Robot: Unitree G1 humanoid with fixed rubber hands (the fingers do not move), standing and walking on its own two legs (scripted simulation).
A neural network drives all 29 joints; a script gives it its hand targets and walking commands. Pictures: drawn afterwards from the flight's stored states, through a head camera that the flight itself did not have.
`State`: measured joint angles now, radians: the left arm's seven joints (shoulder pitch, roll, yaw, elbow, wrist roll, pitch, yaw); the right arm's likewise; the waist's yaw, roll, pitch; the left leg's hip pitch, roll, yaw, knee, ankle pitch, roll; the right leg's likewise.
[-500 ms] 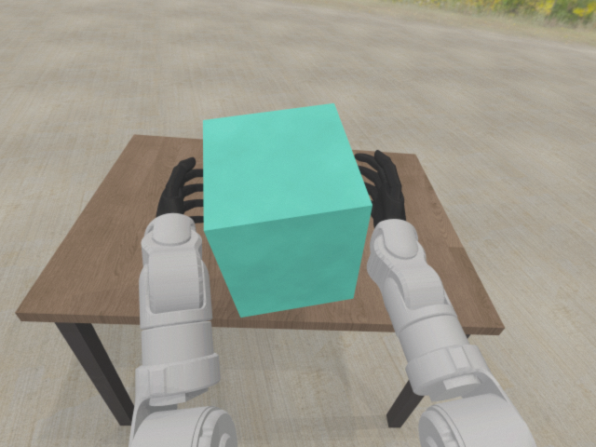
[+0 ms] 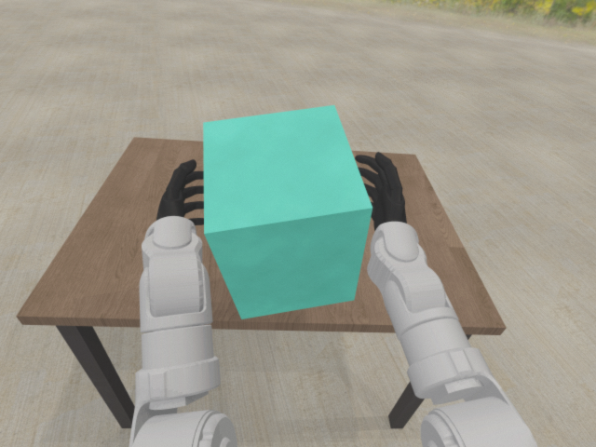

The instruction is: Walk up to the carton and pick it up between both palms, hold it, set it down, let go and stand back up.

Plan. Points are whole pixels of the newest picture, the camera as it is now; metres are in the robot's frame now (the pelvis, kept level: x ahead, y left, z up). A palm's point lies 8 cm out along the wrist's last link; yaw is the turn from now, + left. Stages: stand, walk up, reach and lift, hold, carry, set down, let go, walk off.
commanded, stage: hold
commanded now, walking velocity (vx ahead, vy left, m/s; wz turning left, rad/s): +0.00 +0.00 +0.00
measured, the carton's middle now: (285, 218) +0.41 +0.00 +0.13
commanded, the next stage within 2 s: none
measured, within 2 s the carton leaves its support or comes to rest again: neither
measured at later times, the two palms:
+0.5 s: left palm (177, 222) +0.36 +0.14 +0.17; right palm (387, 215) +0.36 -0.12 +0.18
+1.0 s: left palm (178, 222) +0.36 +0.14 +0.18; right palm (388, 215) +0.36 -0.12 +0.18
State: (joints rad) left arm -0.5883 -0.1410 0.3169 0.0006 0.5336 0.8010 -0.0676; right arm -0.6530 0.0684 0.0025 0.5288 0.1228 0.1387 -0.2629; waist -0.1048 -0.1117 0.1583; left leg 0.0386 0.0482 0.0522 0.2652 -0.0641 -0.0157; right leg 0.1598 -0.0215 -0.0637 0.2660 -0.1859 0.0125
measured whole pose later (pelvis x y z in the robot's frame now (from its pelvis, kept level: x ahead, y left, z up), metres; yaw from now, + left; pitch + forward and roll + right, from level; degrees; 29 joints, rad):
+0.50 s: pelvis +0.00 +0.00 +0.00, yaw +0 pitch -14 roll +0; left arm -0.57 -0.14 0.31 -0.03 0.53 0.81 -0.07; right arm -0.64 0.06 0.02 0.50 0.14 0.15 -0.27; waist -0.11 -0.12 0.17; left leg 0.04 0.05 0.05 0.27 -0.07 -0.02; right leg 0.17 -0.02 -0.07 0.27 -0.19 0.01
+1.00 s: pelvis +0.00 +0.00 +0.00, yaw +0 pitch -13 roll +0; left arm -0.60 -0.14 0.32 0.02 0.53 0.80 -0.06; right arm -0.66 0.07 -0.01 0.54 0.11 0.14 -0.26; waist -0.10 -0.11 0.16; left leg 0.03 0.05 0.05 0.26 -0.06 -0.02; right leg 0.14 -0.02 -0.07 0.27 -0.19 0.01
